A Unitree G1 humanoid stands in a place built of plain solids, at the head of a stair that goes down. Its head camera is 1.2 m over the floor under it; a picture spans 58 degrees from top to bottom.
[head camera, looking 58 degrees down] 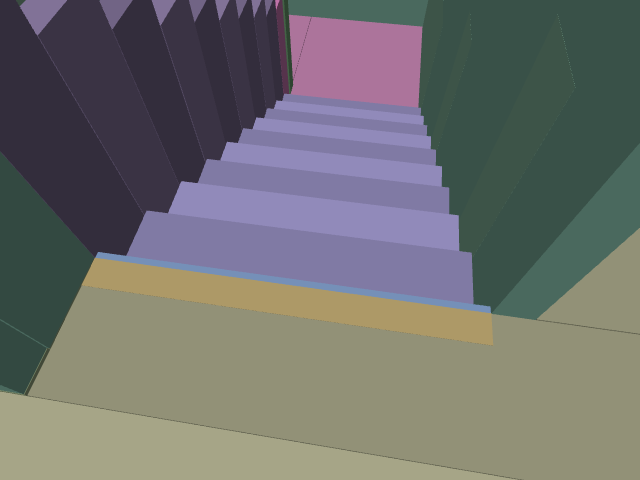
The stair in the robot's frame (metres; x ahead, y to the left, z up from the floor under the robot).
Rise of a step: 0.16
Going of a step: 0.28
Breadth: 1.24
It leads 9 degrees to the right of straight ahead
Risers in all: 10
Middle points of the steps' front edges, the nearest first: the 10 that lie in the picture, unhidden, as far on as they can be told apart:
0.61 0.10 0.00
0.89 0.06 -0.16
1.17 0.02 -0.32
1.45 -0.03 -0.48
1.73 -0.07 -0.64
2.01 -0.11 -0.80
2.29 -0.16 -0.96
2.57 -0.20 -1.12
2.85 -0.24 -1.27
3.13 -0.29 -1.43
